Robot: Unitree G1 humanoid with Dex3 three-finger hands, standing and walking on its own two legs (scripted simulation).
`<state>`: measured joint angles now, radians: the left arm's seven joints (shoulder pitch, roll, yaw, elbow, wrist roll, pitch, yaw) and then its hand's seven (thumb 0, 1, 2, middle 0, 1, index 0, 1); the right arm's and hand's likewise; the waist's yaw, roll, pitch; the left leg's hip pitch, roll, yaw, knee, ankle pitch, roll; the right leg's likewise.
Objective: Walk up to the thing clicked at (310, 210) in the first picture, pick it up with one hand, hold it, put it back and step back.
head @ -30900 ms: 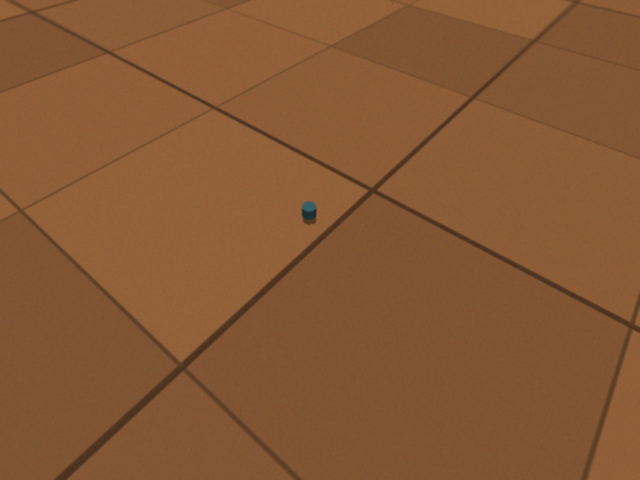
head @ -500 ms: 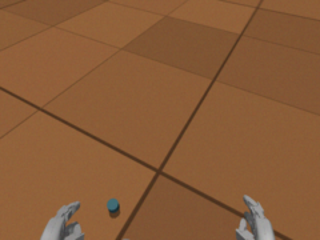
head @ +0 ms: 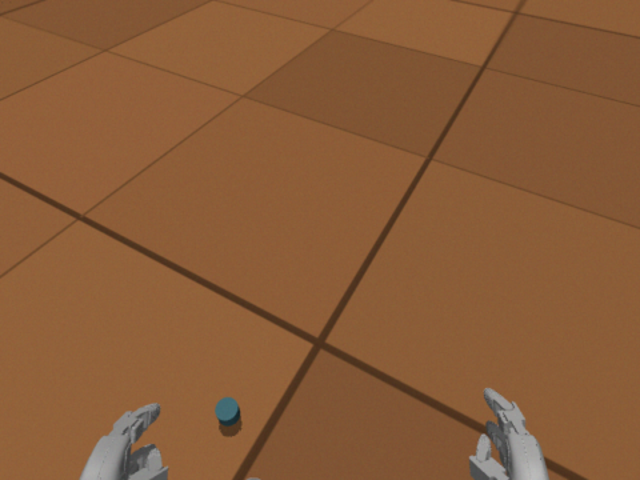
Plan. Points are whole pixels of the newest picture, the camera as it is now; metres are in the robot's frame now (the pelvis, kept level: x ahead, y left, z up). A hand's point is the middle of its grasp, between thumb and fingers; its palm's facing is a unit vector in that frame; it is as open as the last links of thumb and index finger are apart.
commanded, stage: home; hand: left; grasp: from above
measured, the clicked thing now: (227, 411) +0.43 +0.24 -0.69
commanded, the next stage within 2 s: stand in 0.64 s
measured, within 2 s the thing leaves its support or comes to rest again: neither
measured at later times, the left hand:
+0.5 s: hand (164, 476) +0.16 +0.18 -0.05, palm faces +0.05 -0.98 -0.20, open 7.4 cm
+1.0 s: hand out of the picture +0.11 +0.24 -0.10, palm faces +0.04 -0.94 -0.34, open 7.4 cm
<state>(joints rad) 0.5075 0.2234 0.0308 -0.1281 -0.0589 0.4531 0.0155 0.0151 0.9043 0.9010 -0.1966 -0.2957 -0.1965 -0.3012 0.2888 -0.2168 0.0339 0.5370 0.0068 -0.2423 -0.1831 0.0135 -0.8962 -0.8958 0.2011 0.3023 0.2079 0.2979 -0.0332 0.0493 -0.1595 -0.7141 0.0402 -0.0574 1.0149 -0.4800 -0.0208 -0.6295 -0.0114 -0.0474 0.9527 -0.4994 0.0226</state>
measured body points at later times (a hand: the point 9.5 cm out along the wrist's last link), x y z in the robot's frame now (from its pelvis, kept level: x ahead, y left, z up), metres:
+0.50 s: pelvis +0.00 +0.00 +0.00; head +0.02 +0.00 +0.45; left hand +0.15 +0.23 -0.03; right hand +0.16 -0.25 -0.06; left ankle +0.01 +0.13 -0.68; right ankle -0.01 -0.14 -0.68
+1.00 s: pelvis -0.01 +0.01 +0.03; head +0.01 +0.01 +0.48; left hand +0.11 +0.29 -0.08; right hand +0.11 -0.27 -0.09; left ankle +0.01 +0.13 -0.68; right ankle -0.01 -0.14 -0.68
